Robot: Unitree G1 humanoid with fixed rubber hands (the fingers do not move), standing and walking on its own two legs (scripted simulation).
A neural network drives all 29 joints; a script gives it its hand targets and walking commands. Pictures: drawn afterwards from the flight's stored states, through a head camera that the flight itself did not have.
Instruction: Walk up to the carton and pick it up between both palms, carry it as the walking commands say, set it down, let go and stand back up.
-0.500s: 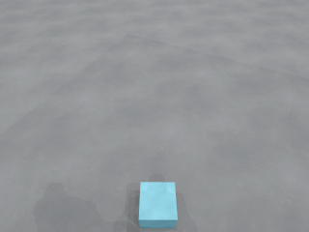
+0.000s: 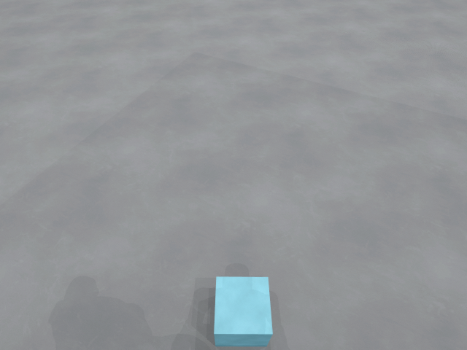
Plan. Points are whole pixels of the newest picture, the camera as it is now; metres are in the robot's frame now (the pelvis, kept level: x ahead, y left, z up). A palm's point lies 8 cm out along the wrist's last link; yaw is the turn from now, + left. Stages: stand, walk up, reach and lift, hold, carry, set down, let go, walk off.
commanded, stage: walk up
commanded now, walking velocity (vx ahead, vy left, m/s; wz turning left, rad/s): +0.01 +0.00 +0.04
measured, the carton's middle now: (241, 312) +0.39 -0.02 -0.68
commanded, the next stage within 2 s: stand in 1.86 s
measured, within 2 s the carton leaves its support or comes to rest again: neither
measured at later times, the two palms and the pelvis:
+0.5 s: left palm out of the picture -0.01 +0.22 -0.15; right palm out of the picture -0.02 -0.20 -0.15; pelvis +0.01 +0.00 +0.00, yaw +2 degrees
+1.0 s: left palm out of the picture -0.06 +0.20 -0.17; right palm out of the picture -0.01 -0.23 -0.16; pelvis -0.03 -0.02 -0.02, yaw +5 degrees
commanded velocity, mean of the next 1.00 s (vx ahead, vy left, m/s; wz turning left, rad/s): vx -0.01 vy -0.03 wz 0.07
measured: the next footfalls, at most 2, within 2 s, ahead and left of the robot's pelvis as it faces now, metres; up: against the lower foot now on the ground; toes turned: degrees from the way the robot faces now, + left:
right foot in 1.48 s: +0.07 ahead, -0.21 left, +0.00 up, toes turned +11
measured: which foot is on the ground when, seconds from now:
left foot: down 0.00-1.00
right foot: down 0.00-1.00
